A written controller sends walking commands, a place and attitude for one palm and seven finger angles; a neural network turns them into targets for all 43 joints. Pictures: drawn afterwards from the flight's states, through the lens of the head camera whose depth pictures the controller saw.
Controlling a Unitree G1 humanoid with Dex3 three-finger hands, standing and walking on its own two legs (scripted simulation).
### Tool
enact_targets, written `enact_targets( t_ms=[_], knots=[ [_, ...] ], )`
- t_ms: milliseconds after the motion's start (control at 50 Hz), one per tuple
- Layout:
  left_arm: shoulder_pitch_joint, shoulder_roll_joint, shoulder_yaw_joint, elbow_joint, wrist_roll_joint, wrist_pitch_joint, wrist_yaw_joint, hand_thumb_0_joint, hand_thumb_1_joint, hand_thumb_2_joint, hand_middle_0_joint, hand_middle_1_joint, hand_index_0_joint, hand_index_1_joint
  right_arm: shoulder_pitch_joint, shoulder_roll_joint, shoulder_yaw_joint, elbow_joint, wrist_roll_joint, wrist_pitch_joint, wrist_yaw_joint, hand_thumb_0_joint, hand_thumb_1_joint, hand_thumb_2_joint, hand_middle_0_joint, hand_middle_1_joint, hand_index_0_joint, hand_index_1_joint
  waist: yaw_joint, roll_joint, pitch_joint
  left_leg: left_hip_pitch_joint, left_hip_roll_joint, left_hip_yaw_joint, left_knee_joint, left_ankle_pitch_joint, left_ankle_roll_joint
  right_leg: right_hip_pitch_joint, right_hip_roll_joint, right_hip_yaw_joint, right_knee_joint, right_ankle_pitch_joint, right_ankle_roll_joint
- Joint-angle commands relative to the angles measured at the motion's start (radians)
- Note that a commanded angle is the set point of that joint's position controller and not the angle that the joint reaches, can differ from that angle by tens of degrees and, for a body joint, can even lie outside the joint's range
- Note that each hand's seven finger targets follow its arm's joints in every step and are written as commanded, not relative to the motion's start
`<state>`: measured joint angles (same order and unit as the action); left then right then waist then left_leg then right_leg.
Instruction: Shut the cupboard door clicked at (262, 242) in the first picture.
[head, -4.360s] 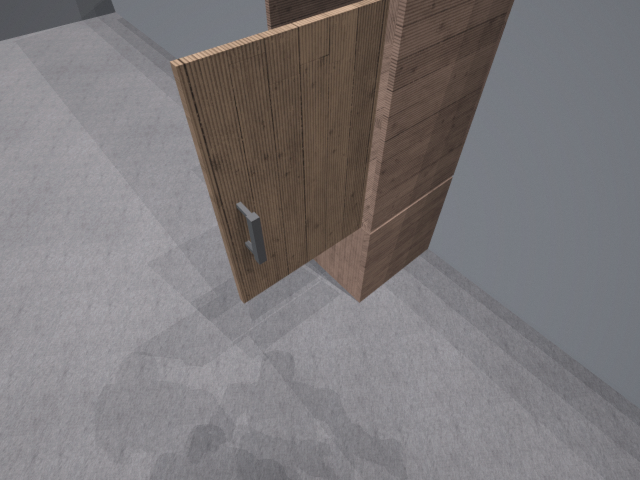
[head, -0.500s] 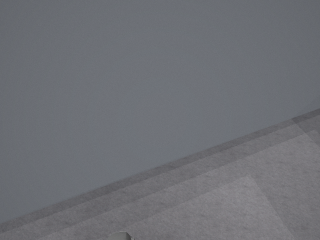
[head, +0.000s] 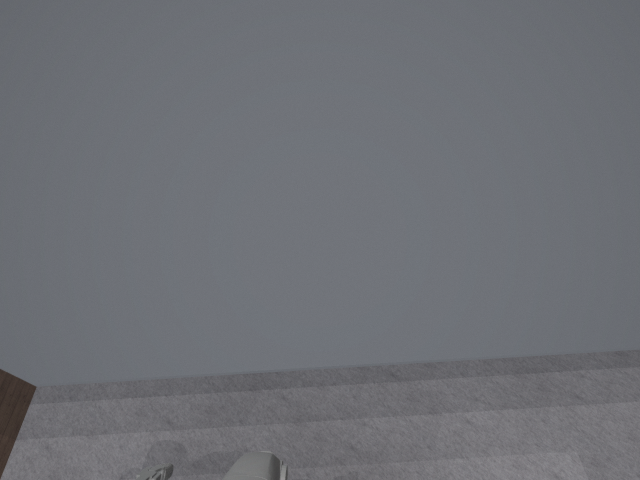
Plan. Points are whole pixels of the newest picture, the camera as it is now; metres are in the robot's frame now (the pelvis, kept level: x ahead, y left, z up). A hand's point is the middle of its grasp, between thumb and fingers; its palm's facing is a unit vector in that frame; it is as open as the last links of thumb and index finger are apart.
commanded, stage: turn to face it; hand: left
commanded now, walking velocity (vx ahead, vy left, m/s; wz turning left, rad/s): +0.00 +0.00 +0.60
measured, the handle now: out of the picture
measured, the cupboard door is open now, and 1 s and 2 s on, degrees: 89 89 89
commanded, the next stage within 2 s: none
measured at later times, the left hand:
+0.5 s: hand out of the picture +0.04 +0.19 -0.16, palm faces +0.34 -0.89 -0.31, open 7.4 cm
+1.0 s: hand out of the picture -0.03 +0.13 -0.17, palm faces +0.62 -0.74 -0.26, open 7.4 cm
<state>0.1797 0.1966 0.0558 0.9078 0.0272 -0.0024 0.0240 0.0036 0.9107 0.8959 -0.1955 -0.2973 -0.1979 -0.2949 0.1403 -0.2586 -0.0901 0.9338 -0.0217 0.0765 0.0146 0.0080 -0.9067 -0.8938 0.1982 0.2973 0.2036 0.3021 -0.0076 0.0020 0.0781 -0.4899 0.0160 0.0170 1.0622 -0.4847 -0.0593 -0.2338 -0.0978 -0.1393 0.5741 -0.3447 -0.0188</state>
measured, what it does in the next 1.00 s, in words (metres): steps to the right, turning left: left foot, then right foot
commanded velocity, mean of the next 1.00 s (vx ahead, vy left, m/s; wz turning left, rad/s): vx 0.00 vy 0.00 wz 0.60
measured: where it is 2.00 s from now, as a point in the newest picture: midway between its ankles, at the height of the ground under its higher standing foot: outside the picture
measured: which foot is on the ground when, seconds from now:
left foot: up 0.00-0.20, down 0.22-0.50, up 0.52-0.78, down 0.80-1.00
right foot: down 0.00-0.22, up 0.24-0.48, down 0.50-0.80, up 0.82-1.00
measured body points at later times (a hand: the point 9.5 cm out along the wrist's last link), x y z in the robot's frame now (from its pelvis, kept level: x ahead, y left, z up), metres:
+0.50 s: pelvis +0.02 -0.06 -0.01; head +0.06 -0.05 +0.43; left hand +0.03 +0.24 -0.14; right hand +0.18 -0.27 -0.16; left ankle +0.02 +0.11 -0.74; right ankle +0.08 -0.18 -0.73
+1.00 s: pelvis +0.03 -0.10 -0.01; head +0.06 -0.06 +0.44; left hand -0.06 +0.17 -0.15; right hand +0.26 -0.24 -0.14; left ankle -0.03 +0.04 -0.74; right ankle +0.11 -0.20 -0.70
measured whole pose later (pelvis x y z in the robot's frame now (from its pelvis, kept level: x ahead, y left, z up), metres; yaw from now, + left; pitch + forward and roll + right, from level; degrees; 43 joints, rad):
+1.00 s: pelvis +0.03 -0.10 -0.01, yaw +38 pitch +0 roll +0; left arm 0.15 0.26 0.07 0.90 0.01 0.06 0.01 0.01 0.91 0.90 -0.20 -0.30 -0.20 -0.29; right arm 0.15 -0.23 -0.05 0.90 -0.03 0.05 0.01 0.01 -0.90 -0.89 0.20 0.30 0.21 0.30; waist 0.00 -0.02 0.11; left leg -0.32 0.01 -0.05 0.56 -0.24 -0.03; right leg -0.42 -0.07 -0.05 0.91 -0.47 0.07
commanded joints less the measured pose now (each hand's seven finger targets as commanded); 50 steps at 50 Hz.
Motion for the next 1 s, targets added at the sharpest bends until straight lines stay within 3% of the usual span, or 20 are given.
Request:
enact_targets(
  t_ms=[0,100,160,200,220,260,300,440,460,480,500,520,560,680,740,760,780,800,880,980],
  knots=[
    [0.113,0.185,0.036,-0.034,-0.001,-0.022,0.009,0.0,0.9,0.9,-0.2,-0.3,-0.2,-0.3,-0.088,-0.01,0.018,-0.105,0.007,-0.035,0.01,0.0,-0.9,-0.9,0.2,0.3,0.2,0.3,0.046,-0.198,-0.112,-0.059,0.009,0.076,-0.163,0.029,-0.013,0.272,-0.228,0.088,-0.124,0.949,-0.078],
    [0.117,0.224,0.045,-0.03,-0.003,-0.02,0.007,0.0,0.9,0.9,-0.2,-0.3,-0.2,-0.3,-0.096,-0.029,0.028,-0.117,0.009,-0.04,0.011,0.0,-0.9,-0.9,0.2,0.3,0.2,0.3,0.039,-0.196,-0.145,0.064,-0.019,0.127,-0.376,0.095,0.013,0.292,-0.252,0.044,-0.053,1.004,-0.074],
    [0.062,0.234,0.048,-0.047,-0.016,-0.015,0.001,0.0,0.9,0.9,-0.2,-0.3,-0.2,-0.3,0.039,-0.092,0.009,-0.089,-0.001,-0.045,0.005,0.0,-0.9,-0.9,0.2,0.3,0.2,0.3,-0.047,-0.15,-0.192,0.354,-0.006,0.122,-0.59,0.356,0.054,0.124,-0.231,-0.035,0.153,0.835,-0.002],
    [0.007,0.141,0.022,-0.122,-0.023,0.0,-0.004,0.0,0.9,0.9,-0.2,-0.3,-0.2,-0.3,0.173,-0.282,-0.035,-0.07,-0.004,-0.049,-0.004,0.0,-0.9,-0.9,0.2,0.3,0.2,0.3,-0.11,0.307,-0.234,0.596,0.452,-0.44,-0.658,1.061,0.332,-0.339,-0.014,-0.012,0.591,-0.337,0.11],
    [-0.053,0.172,0.022,-0.159,-0.01,0.019,0.005,0.0,0.9,0.9,-0.2,-0.3,-0.2,-0.3,0.193,-0.289,-0.034,-0.066,0.002,-0.043,-0.009,0.0,-0.9,-0.9,0.2,0.3,0.2,0.3,-0.109,0.084,-0.184,0.519,0.475,-0.424,-0.644,0.885,0.36,-0.37,-0.028,0.105,0.643,-0.322,0.104],
    [-0.061,0.157,0.031,-0.123,-0.012,0.029,0.004,0.0,0.9,0.9,-0.2,-0.3,-0.2,-0.3,0.076,-0.237,-0.024,-0.091,-0.002,-0.049,-0.028,0.0,-0.9,-0.9,0.2,0.3,0.2,0.3,-0.06,0.217,-0.14,0.382,0.344,-0.351,-0.686,0.655,0.291,-0.358,-0.027,0.151,0.623,-0.222,0.107],
    [-0.003,0.155,0.038,-0.094,-0.012,0.045,-0.011,0.0,0.9,0.9,-0.2,-0.3,-0.2,-0.3,-0.026,-0.202,-0.012,-0.116,-0.004,-0.047,-0.027,0.0,-0.9,-0.9,0.2,0.3,0.2,0.3,-0.001,0.192,-0.094,0.24,0.243,-0.26,-0.723,0.409,0.222,-0.26,-0.003,0.133,0.541,-0.131,0.099],
    [0.118,0.146,0.041,-0.072,-0.01,0.027,-0.017,0.0,0.9,0.9,-0.2,-0.3,-0.2,-0.3,-0.082,-0.205,-0.036,-0.133,-0.005,-0.025,-0.015,0.0,-0.9,-0.9,0.2,0.3,0.2,0.3,0.055,0.148,-0.081,-0.018,0.133,-0.268,-0.661,0.07,0.146,0.098,0.093,0.05,0.01,0.006,0.078],
    [0.161,0.193,0.054,-0.07,-0.002,0.018,-0.01,0.0,0.9,0.9,-0.2,-0.3,-0.2,-0.3,-0.085,-0.158,-0.033,-0.147,0.001,-0.021,-0.011,0.0,-0.9,-0.9,0.2,0.3,0.2,0.3,0.077,0.016,-0.081,-0.086,0.044,-0.198,-0.516,0.022,0.095,0.157,-0.004,0.155,-0.18,-0.076,0.047],
    [0.156,0.29,0.072,-0.084,0.012,0.01,-0.001,0.0,0.9,0.9,-0.2,-0.3,-0.2,-0.3,-0.071,-0.075,-0.022,-0.17,0.007,-0.023,-0.004,0.0,-0.9,-0.9,0.2,0.3,0.2,0.3,0.084,-0.302,-0.076,-0.207,-0.08,-0.038,-0.239,-0.091,0.019,0.159,-0.294,0.51,-0.373,-0.213,-0.063],
    [0.094,0.302,0.059,-0.112,0.004,0.015,0.0,0.0,0.9,0.9,-0.2,-0.3,-0.2,-0.3,-0.084,-0.092,-0.021,-0.181,0.0,-0.028,0.003,0.0,-0.9,-0.9,0.2,0.3,0.2,0.3,0.074,-0.286,-0.077,-0.114,-0.042,-0.06,0.004,-0.107,0.034,0.002,-0.393,0.533,-0.409,-0.159,-0.134],
    [0.044,0.263,0.063,-0.127,0.004,0.009,0.009,0.0,0.9,0.9,-0.2,-0.3,-0.2,-0.3,-0.056,-0.085,-0.031,-0.173,0.004,-0.019,0.001,0.0,-0.9,-0.9,0.2,0.3,0.2,0.3,0.033,-0.266,-0.086,-0.094,-0.021,-0.072,0.133,-0.081,0.04,-0.047,-0.372,0.51,-0.375,-0.12,-0.143],
    [-0.04,0.193,0.039,-0.139,0.004,0.007,0.008,0.0,0.9,0.9,-0.2,-0.3,-0.2,-0.3,-0.027,-0.068,-0.02,-0.132,0.0,-0.018,0.011,0.0,-0.9,-0.9,0.2,0.3,0.2,0.3,-0.012,-0.255,-0.051,-0.06,0.022,-0.035,0.123,-0.004,0.018,-0.047,-0.25,0.255,-0.277,0.171,-0.107],
    [0.101,0.242,0.053,-0.074,0.003,-0.005,0.006,0.0,0.9,0.9,-0.2,-0.3,-0.2,-0.3,-0.067,-0.017,0.015,-0.13,0.014,-0.036,0.015,0.0,-0.9,-0.9,0.2,0.3,0.2,0.3,0.052,-0.193,-0.135,0.07,-0.021,0.09,-0.346,0.022,0.003,0.205,-0.253,0.134,-0.105,0.688,-0.092],
    [0.065,0.235,0.058,-0.071,-0.011,0.003,-0.001,0.0,0.9,0.9,-0.2,-0.3,-0.2,-0.3,0.02,-0.061,0.006,-0.104,0.012,-0.043,0.011,0.0,-0.9,-0.9,0.2,0.3,0.2,0.3,0.001,-0.165,-0.155,0.269,-0.011,0.076,-0.602,0.236,0.027,0.108,-0.231,0.053,0.014,0.566,-0.015],
    [0.058,0.204,0.055,-0.089,-0.018,0.01,-0.004,0.0,0.9,0.9,-0.2,-0.3,-0.2,-0.3,0.076,-0.133,-0.013,-0.094,0.005,-0.051,0.008,0.0,-0.9,-0.9,0.2,0.3,0.2,0.3,-0.032,0.009,-0.194,0.444,0.114,-0.072,-0.667,0.432,0.082,-0.066,-0.181,-0.005,0.163,0.361,0.045],
    [0.02,0.133,0.033,-0.134,-0.022,0.016,-0.011,0.0,0.9,0.9,-0.2,-0.3,-0.2,-0.3,0.138,-0.246,-0.041,-0.09,-0.004,-0.05,0.0,0.0,-0.9,-0.9,0.2,0.3,0.2,0.3,-0.074,0.309,-0.179,0.542,0.39,-0.428,-0.698,0.799,0.243,-0.347,-0.035,-0.028,0.38,-0.265,0.122],
    [-0.055,0.155,0.028,-0.165,-0.009,0.027,-0.005,0.0,0.9,0.9,-0.2,-0.3,-0.2,-0.3,0.189,-0.272,-0.045,-0.067,-0.007,-0.042,-0.007,0.0,-0.9,-0.9,0.2,0.3,0.2,0.3,-0.101,0.206,-0.163,0.465,0.442,-0.444,-0.695,0.705,0.322,-0.368,-0.025,0.085,0.506,-0.32,0.102],
    [-0.051,0.142,0.035,-0.108,-0.013,0.041,-0.013,0.0,0.9,0.9,-0.2,-0.3,-0.2,-0.3,0.016,-0.188,-0.02,-0.099,-0.009,-0.049,-0.028,0.0,-0.9,-0.9,0.2,0.3,0.2,0.3,-0.016,0.217,-0.08,0.262,0.243,-0.28,-0.716,0.48,0.22,-0.285,0.001,0.131,0.491,-0.137,0.095],
    [0.045,0.126,0.033,-0.078,-0.017,0.033,-0.017,0.0,0.9,0.9,-0.2,-0.3,-0.2,-0.3,-0.042,-0.199,-0.03,-0.12,-0.009,-0.034,-0.023,0.0,-0.9,-0.9,0.2,0.3,0.2,0.3,0.021,0.184,-0.102,0.128,0.182,-0.286,-0.689,0.266,0.183,-0.015,0.078,0.076,0.128,-0.059,0.077]
  ],
)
